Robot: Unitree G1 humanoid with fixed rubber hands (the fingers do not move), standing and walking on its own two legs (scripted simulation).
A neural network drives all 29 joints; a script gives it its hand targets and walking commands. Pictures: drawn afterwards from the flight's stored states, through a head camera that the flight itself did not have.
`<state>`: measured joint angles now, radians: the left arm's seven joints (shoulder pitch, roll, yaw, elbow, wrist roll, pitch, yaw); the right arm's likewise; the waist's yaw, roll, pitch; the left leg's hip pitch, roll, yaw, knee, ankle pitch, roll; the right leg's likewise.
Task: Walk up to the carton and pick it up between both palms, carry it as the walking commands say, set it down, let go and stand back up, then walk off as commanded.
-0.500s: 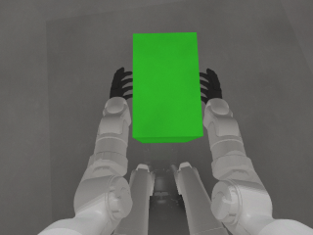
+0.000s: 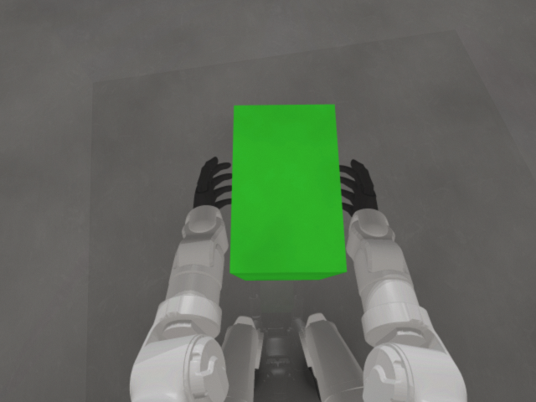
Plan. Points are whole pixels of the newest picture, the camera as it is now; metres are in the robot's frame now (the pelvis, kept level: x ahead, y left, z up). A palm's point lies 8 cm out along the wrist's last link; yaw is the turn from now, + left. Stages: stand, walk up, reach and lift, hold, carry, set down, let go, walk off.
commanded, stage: reach and lift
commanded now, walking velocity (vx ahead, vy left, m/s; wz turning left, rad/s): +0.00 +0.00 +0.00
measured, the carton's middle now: (283, 206) +0.42 -0.01 -0.11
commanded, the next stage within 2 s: none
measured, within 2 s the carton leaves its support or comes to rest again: neither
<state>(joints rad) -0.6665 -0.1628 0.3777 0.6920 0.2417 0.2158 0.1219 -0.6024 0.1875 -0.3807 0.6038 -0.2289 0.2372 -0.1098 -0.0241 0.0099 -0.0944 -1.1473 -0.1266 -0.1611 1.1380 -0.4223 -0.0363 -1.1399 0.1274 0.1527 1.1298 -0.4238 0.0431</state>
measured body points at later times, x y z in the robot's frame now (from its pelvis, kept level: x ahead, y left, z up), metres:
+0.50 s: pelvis +0.01 +0.00 +0.05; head +0.12 +0.00 +0.49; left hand +0.39 +0.12 +0.01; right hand +0.37 -0.13 +0.01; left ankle +0.06 +0.13 -0.64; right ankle +0.06 -0.13 -0.64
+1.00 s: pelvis +0.03 +0.00 +0.09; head +0.06 +0.00 +0.54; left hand +0.37 +0.11 +0.09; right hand +0.37 -0.14 +0.09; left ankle +0.06 +0.13 -0.64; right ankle +0.06 -0.13 -0.64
